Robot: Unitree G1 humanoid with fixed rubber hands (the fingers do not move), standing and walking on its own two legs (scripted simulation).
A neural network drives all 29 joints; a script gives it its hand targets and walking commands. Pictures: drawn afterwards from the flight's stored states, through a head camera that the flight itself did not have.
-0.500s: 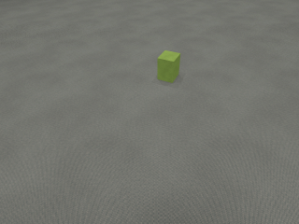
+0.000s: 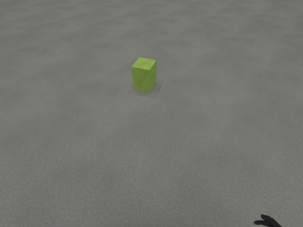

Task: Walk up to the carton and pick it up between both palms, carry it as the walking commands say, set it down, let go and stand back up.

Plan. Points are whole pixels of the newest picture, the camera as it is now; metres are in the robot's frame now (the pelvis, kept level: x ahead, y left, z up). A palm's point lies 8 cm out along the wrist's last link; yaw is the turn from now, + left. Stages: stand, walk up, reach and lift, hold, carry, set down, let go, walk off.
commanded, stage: walk up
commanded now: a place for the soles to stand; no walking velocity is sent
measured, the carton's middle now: (144, 74) +1.76 +0.17 -0.64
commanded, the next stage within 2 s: none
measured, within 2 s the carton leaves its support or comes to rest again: neither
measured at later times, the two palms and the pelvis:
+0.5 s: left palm (68, 133) +0.49 +0.36 -0.08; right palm out of the picture +0.17 -0.23 -0.12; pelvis +0.28 +0.08 -0.01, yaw -11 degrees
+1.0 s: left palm (56, 108) +0.66 +0.49 -0.12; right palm (206, 122) +0.57 -0.19 -0.10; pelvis +0.55 +0.15 -0.02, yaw -15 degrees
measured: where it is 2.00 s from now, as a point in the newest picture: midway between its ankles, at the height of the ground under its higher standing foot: (127, 133)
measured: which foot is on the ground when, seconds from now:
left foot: up 0.00-0.06, down 0.08-0.52, up 0.54-0.88, down 0.90-1.00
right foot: down 0.00-0.08, up 0.10-0.52, down 0.54-0.88, up 0.90-1.00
